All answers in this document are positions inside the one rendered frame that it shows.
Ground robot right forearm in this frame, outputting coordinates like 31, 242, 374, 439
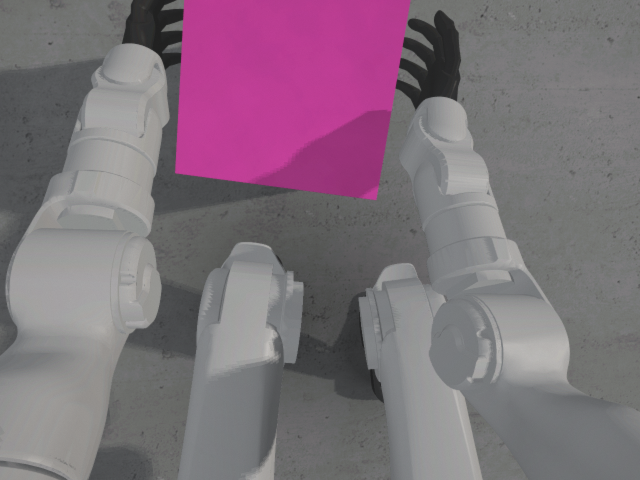
399, 97, 569, 341

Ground robot right thigh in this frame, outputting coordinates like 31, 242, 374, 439
358, 277, 483, 480

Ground left robot upper arm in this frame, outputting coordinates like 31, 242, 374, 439
0, 228, 162, 480

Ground robot left forearm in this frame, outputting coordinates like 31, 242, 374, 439
5, 43, 170, 326

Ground carton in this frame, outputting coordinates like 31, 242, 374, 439
175, 0, 411, 200

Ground robot thigh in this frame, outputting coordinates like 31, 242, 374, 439
358, 277, 483, 480
177, 260, 303, 480

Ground robot left thigh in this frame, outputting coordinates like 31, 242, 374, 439
177, 260, 303, 480

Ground right robot upper arm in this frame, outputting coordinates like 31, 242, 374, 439
429, 293, 640, 480

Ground robot left hand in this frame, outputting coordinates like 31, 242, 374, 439
122, 0, 184, 70

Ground robot right hand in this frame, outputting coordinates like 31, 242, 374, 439
395, 10, 461, 111

